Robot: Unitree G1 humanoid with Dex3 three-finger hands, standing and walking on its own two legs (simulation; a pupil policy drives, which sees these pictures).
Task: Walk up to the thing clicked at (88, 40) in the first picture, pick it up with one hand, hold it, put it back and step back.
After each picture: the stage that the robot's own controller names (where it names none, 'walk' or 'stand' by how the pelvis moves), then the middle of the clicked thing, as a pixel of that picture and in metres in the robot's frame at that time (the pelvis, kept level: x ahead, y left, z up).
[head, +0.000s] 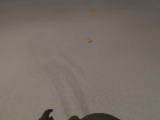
stand; (88, 40) +1.84 +0.14 -0.72
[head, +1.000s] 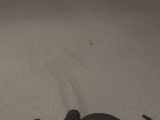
walk; (89, 42) +1.70 +0.14 -0.70
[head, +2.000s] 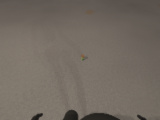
walk; (82, 57) +1.13 +0.17 -0.71
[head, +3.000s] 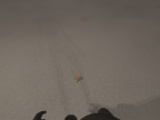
walk; (76, 79) +0.69 +0.20 -0.71
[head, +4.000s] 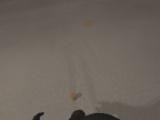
walk; (73, 96) +0.41 +0.29 -0.69
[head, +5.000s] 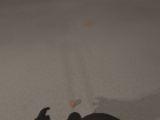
stand; (72, 103) +0.32 +0.23 -0.70
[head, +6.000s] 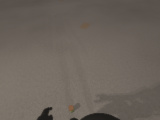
stand; (71, 108) +0.27 +0.23 -0.72
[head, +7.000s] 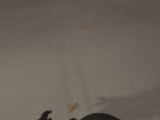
stand; (70, 108) +0.29 +0.25 -0.73
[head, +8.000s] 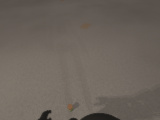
stand; (70, 107) +0.29 +0.25 -0.72
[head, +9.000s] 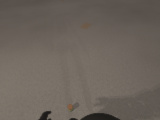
stand; (70, 107) +0.28 +0.25 -0.73
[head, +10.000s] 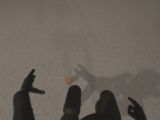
go down; (68, 80) +0.34 +0.23 -0.51
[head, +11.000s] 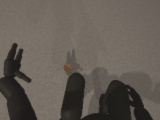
go down; (67, 69) +0.38 +0.24 -0.32
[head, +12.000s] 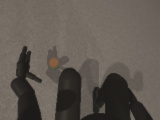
close in; (54, 63) +0.37 +0.26 -0.24
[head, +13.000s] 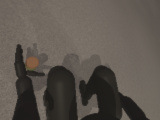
close; (31, 64) +0.36 +0.27 -0.22
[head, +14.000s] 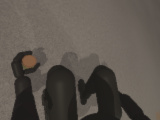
close; (29, 63) +0.36 +0.28 -0.22
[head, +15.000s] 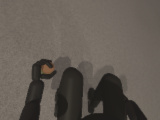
lift; (47, 69) +0.29 +0.28 -0.15
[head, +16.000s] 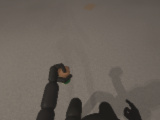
lift; (64, 75) +0.32 +0.19 +0.02
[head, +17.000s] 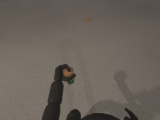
hold; (69, 76) +0.33 +0.17 +0.02
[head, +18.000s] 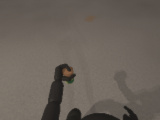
hold; (68, 75) +0.33 +0.18 +0.01
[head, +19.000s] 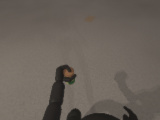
hold; (69, 76) +0.33 +0.17 +0.01
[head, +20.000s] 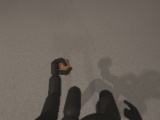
crouch; (65, 68) +0.37 +0.20 -0.06
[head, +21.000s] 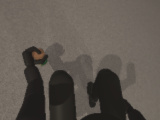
lower; (40, 57) +0.41 +0.28 -0.18
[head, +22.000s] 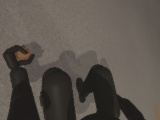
lower; (23, 56) +0.40 +0.29 -0.22
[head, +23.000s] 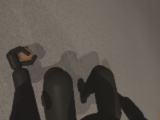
lower; (26, 57) +0.39 +0.29 -0.22
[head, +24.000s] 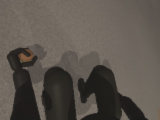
lower; (27, 58) +0.39 +0.29 -0.22
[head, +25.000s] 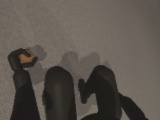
lower; (27, 59) +0.38 +0.29 -0.22
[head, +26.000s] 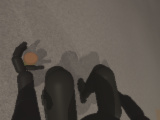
open; (30, 60) +0.38 +0.27 -0.22
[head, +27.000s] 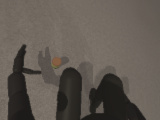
stand; (56, 63) +0.38 +0.25 -0.25
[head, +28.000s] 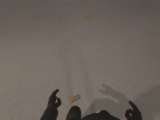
stand; (71, 99) +0.33 +0.21 -0.63
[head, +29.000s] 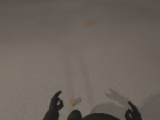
stand; (72, 102) +0.35 +0.21 -0.66
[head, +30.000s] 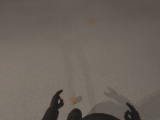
stand; (73, 100) +0.34 +0.21 -0.67
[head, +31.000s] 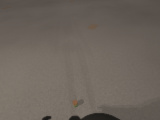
stand; (75, 103) +0.35 +0.21 -0.72
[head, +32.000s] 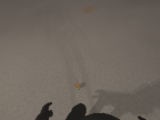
walk; (77, 86) +0.45 +0.20 -0.70
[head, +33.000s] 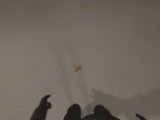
walk; (74, 68) +0.73 +0.24 -0.70
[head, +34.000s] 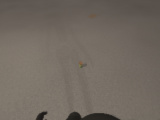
stand; (80, 64) +0.98 +0.23 -0.70
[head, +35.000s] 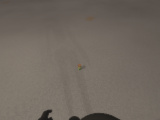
stand; (79, 67) +0.97 +0.24 -0.73
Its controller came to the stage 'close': yes
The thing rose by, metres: 0.71
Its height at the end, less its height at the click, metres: +0.00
